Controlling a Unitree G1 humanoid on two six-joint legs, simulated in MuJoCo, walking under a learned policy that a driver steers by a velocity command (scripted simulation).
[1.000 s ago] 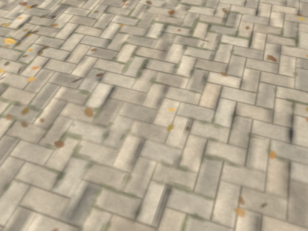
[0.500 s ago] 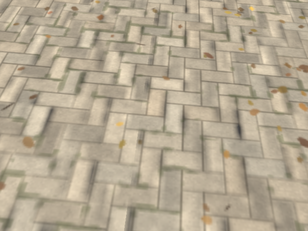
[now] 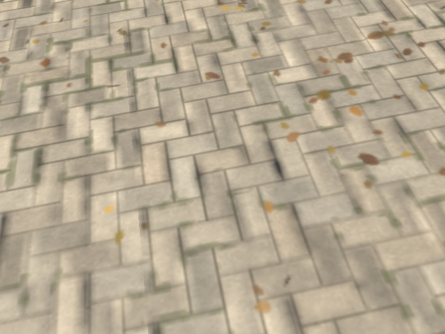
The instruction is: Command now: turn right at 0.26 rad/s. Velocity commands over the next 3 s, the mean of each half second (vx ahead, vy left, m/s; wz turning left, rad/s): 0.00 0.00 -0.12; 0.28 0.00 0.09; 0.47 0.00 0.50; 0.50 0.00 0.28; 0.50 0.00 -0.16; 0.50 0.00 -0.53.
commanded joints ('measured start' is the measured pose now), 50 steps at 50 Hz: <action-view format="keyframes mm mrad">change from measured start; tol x32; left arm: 1 -16 156 39 -55 5 -8 4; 50 230 80 31 161 8 -129 -13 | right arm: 1 -36 -50 -1 -73 2 -15 9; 50 -36 5 32 -41 31 -85 68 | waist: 1 25 -182 -119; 50 61 -93 56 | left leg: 1 47 23 -16 -141 -7 0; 9 469 152 -125 -578 508 102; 34 288 313 -451 -795 -399 329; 38 120 139 -162 -646 -124 219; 42 -352 -13 -145 178 -162 137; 50 -296 46 -64 -13 259 93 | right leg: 1 124 -242 211 -100 246 -178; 34 -228 -63 -49 304 -259 8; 38 237 -11 -110 34 -28 -7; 41 442 -437 616 -263 -302 -247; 50 308 -266 -42 -318 260 -94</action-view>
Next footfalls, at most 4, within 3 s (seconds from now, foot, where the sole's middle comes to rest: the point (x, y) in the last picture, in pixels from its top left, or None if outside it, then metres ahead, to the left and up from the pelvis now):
0.16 left None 0.04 0.15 -0.78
1.26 left None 0.43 0.16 -0.78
1.74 right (229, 244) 0.75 0.06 -0.78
2.24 left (130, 215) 0.87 0.41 -0.78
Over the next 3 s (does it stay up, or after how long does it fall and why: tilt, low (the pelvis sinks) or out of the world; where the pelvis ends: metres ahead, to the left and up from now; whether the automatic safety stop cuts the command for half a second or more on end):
stays up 1.16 0.34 0.00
